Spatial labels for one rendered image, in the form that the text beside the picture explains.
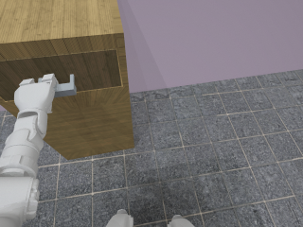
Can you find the handle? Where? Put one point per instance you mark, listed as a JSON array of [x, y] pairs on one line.
[[64, 89]]

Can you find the right robot shin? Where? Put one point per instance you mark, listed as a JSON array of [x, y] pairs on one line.
[[176, 217]]

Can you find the left robot thigh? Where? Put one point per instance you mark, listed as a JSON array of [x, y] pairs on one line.
[[121, 220]]

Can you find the robot left hand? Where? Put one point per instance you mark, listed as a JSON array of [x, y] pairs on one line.
[[31, 95]]

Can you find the cabinet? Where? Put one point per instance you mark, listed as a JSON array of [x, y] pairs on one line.
[[91, 122]]

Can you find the robot left upper arm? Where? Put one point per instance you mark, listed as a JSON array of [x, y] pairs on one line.
[[19, 198]]

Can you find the drawer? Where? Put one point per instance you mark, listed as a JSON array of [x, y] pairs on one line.
[[92, 69]]

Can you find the robot left forearm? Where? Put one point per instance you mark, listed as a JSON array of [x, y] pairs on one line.
[[22, 148]]

